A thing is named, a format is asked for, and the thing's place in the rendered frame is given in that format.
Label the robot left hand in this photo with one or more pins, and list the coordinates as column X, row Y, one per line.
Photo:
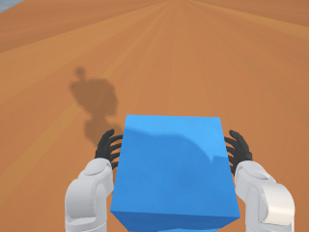
column 104, row 149

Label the carton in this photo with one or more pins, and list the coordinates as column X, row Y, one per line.
column 174, row 175

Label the robot right hand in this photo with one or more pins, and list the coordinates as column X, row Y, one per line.
column 241, row 151

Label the left robot forearm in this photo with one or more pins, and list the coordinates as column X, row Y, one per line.
column 85, row 200

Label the right robot forearm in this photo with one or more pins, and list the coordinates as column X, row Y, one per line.
column 269, row 206

